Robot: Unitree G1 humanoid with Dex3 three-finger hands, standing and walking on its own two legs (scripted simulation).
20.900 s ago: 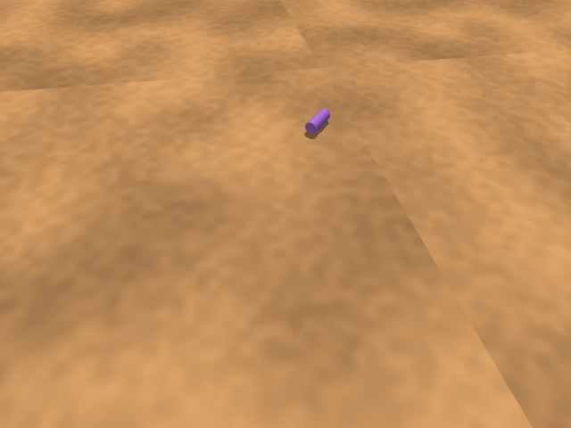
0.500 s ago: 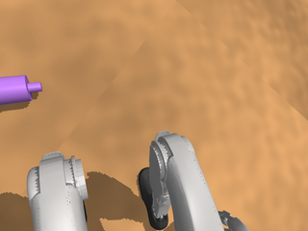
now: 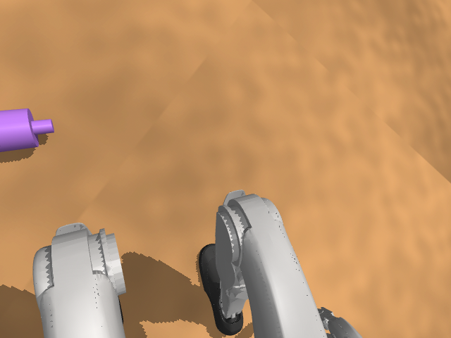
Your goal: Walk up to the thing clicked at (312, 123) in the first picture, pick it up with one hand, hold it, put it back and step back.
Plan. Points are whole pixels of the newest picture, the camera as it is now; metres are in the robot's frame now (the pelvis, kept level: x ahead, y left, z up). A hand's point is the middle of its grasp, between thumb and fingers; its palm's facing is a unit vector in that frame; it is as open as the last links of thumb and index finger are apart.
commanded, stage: rise first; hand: left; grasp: from above
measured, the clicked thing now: out of the picture +0.50 +0.33 -0.28
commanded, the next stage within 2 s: approach in 0.46 s
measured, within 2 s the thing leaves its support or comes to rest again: neither
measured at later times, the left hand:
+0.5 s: hand out of the picture +0.44 +0.38 -0.17, palm faces -0.46 -0.10 -0.88, open 14.2 cm
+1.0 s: hand out of the picture +0.50 +0.32 -0.16, palm faces -0.40 -0.08 -0.91, open 14.1 cm
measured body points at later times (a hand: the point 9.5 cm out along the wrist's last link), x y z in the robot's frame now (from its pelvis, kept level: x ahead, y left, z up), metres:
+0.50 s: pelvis +0.00 +0.00 +0.00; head +0.25 +0.11 +0.36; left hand +0.46 +0.38 -0.12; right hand +0.07 -0.27 -0.08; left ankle +0.07 +0.12 -0.28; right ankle +0.11 -0.13 -0.28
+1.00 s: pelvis +0.00 +0.00 +0.01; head +0.25 +0.11 +0.36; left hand +0.52 +0.32 -0.11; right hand +0.04 -0.27 -0.06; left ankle +0.07 +0.12 -0.28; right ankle +0.11 -0.13 -0.28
